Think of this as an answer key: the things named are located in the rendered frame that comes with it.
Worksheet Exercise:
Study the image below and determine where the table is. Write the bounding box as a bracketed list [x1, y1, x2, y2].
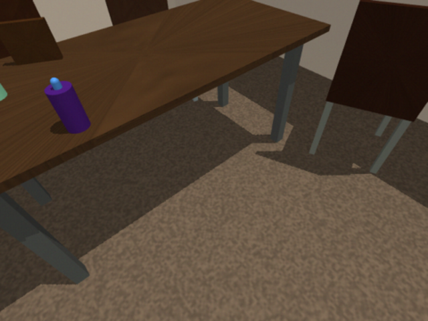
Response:
[0, 0, 331, 284]

